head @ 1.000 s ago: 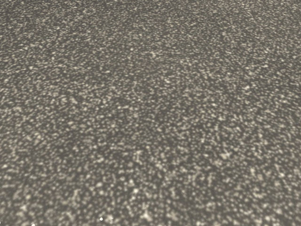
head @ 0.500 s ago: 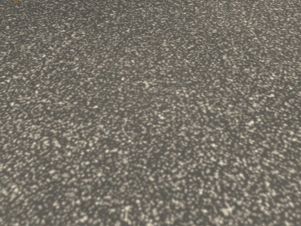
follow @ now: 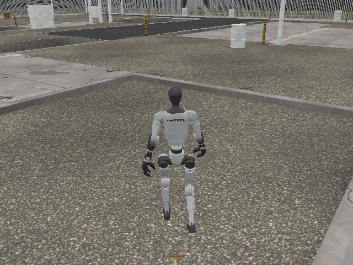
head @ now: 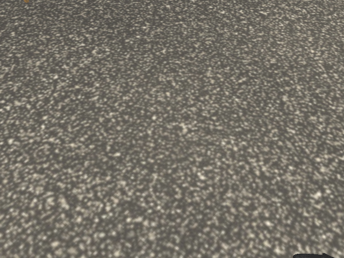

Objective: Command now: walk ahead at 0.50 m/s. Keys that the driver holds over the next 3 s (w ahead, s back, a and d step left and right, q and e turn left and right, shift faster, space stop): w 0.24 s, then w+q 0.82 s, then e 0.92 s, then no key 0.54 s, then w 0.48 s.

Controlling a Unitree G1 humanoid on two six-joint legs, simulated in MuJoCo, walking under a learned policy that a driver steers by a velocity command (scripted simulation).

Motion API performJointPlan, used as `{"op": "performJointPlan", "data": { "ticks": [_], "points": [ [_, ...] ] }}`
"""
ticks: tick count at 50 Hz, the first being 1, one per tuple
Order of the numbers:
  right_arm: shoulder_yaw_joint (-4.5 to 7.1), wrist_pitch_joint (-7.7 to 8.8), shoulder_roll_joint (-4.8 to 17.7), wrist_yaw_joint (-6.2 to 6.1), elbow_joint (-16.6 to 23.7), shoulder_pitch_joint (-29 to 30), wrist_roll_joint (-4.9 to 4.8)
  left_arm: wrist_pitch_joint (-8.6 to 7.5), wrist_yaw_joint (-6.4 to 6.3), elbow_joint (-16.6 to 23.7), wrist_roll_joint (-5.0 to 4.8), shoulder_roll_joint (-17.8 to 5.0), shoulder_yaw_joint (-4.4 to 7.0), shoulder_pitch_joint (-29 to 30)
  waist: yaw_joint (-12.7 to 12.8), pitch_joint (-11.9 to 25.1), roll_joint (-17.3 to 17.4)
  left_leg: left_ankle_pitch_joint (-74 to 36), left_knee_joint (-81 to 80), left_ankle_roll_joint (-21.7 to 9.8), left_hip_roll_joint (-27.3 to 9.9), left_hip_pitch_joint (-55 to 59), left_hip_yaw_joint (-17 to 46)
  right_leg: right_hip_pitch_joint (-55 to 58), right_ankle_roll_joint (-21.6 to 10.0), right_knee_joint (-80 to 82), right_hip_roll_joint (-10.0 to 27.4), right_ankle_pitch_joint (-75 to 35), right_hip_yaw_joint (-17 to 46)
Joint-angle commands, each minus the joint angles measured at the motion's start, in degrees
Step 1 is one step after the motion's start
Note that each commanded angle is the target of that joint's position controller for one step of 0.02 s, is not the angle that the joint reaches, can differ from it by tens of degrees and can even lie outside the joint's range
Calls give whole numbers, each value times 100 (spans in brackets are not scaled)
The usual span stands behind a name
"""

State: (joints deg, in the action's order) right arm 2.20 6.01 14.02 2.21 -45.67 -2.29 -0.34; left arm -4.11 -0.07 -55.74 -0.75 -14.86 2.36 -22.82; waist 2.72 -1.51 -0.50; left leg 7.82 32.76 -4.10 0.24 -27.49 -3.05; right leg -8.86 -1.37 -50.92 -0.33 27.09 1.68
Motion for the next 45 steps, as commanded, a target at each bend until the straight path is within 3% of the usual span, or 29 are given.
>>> {"op": "performJointPlan", "data": {
  "ticks": [1, 2, 3, 4, 5, 7, 10, 14, 18, 20, 22, 23, 24, 25, 26, 27, 29, 30, 32, 35, 40, 45],
  "points": [
    [258, -48, 888, -74, -131, -1528, -35, -327, 46, 609, -188, -830, 133, 333, -782, 1106, 764, 630, -1615, -1175, -1964, 3763, 3091, -3533, -174, -2558, 370, -171, 383],
    [204, -38, 727, -52, -85, -1120, 4, -306, 6, 652, -127, -751, 142, 579, -578, 614, 341, 189, -1848, -1040, -1705, 2836, 2470, -3296, -151, -2155, 613, -638, 243],
    [155, -7, 554, -31, -58, -900, 52, -234, -36, 644, -41, -705, 188, 579, -376, 406, 373, -141, -2040, -916, -1470, 2250, 2043, -2946, -141, -1777, 792, -934, 265],
    [146, 9, 519, -11, -85, -834, 83, -150, -45, 609, -17, -557, 179, 424, -231, 350, 497, -277, -2221, -896, -1355, 1889, 1803, -2622, -117, -1609, 858, -1107, 270],
    [160, 36, 545, -1, -133, -880, 73, -83, -54, 579, -4, -415, 163, 323, -170, 328, 505, -478, -2348, -944, -1302, 1691, 1636, -2479, -81, -1484, 876, -1193, 230],
    [201, 72, 698, -35, -255, -1049, 67, -12, -76, 653, 23, -373, 173, 456, -120, 188, 431, -885, -2518, -1023, -1269, 1568, 1329, -2662, 13, -1135, 919, -1524, 186],
    [230, 29, 820, -141, -402, -1353, 47, -19, -73, 869, 71, -372, 183, 1099, -265, 34, 336, -1212, -2598, -955, -1212, 1808, 1041, -3140, 126, -183, 932, -2407, 153],
    [224, -30, 877, -211, -572, -1779, -32, -88, 1, 1126, 51, -230, 123, 1993, -552, -134, 315, -1015, -2608, -767, -1032, 1933, 802, -2902, 140, 1205, 690, -3297, -28],
    [252, -136, 954, -250, -734, -2165, -93, -184, 121, 1371, -9, -280, 96, 2647, -732, -286, 355, -797, -2264, -774, -1229, 2442, 1086, -2836, 161, 1975, 472, -3099, -10],
    [287, -187, 1006, -292, -755, -2157, -108, -253, 177, 1428, -21, -411, 126, 2644, -609, -249, 452, -831, -1993, -692, -1376, 2632, 1304, -2553, 88, 2268, 409, -2806, 75],
    [328, -234, 1083, -310, -723, -2009, -110, -308, 181, 1338, -20, -613, 205, 2214, -310, -19, 603, -1333, -1527, -573, -1384, 2647, 1420, -1762, -27, 2442, 263, -2432, -30],
    [297, -247, 995, -307, -681, -1928, -93, -327, 143, 1136, -3, -817, 320, 1523, 30, 392, 546, -1927, -802, -434, -1102, 2479, 1260, -754, -172, 2575, 170, -2362, -130],
    [200, -237, 735, -294, -539, -1834, -22, -347, 87, 934, 88, -1167, 441, 484, 455, 1237, 269, -1418, 663, -233, -733, 1634, 1002, 926, -499, 2269, 810, -2491, 422],
    [22, -144, 79, -281, -396, -2457, -44, -283, 50, 819, 159, -1730, 593, -187, 349, 2190, -1124, 720, 2885, 219, 164, -625, 381, 3249, -1275, 2482, 2284, -1800, 2620],
    [66, -56, 340, -262, -412, -2456, -136, -254, 58, 838, 135, -1282, 465, -223, 386, 2494, -1534, 2588, 3855, 213, 140, -1352, 1035, 3279, -1458, 3144, 2562, -1144, 3879],
    [218, -45, 852, -265, -325, -2026, -258, -248, 39, 906, 100, -886, 345, 203, 344, 1589, -1055, 2239, 4226, 154, -176, -1753, 1115, 2531, -1168, 3266, 2374, -881, 3055],
    [258, -119, 769, -301, -235, -1582, -188, -235, 48, 951, 83, -519, 229, 947, 47, 627, -504, 1363, 3871, 150, -621, -1476, 896, 958, -897, 3674, 1939, -1342, 1741],
    [295, -202, 665, -302, -239, -1639, -160, -255, 58, 941, 118, -404, 194, 1165, -144, 383, -628, 1103, 3630, 152, -783, -1182, 924, 433, -813, 3907, 1754, -1552, 1259],
    [279, -356, 399, -278, -204, -1722, -165, -292, 64, 874, 145, -428, 227, 1319, -312, 182, -631, 843, 3479, 192, -864, -872, 848, -100, -848, 4225, 1644, -1965, 665],
    [308, -464, 374, -282, -5, -1455, -116, -328, 9, 742, 168, -611, 306, 1225, -361, 16, -378, 234, 3024, 268, -891, -1211, 919, -84, -936, 4385, 1664, -2577, 43],
    [254, -404, 289, -102, 300, -588, -81, -248, -92, 636, 137, -844, 376, 1026, -116, -176, -241, -943, 1449, 271, -795, -1160, 551, 229, -794, 4433, 1553, -2843, -826],
    [222, -422, 338, 60, 708, 171, -86, -84, -106, 493, -7, -1074, 466, 656, 99, -423, -214, -467, 643, 74, -677, -1264, 173, 1095, -666, 4130, 1820, -3062, -1155]
  ]
}}
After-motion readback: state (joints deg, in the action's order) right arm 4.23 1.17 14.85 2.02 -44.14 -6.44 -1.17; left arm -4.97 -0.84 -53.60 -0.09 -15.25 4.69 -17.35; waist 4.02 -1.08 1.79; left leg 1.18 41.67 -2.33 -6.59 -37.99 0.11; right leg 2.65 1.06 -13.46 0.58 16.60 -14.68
